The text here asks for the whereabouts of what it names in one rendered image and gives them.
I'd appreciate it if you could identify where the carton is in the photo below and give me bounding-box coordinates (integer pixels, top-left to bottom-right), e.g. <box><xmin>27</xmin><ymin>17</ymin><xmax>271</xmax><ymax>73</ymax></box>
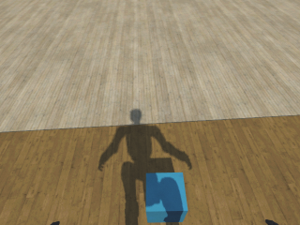
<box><xmin>145</xmin><ymin>172</ymin><xmax>188</xmax><ymax>223</ymax></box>

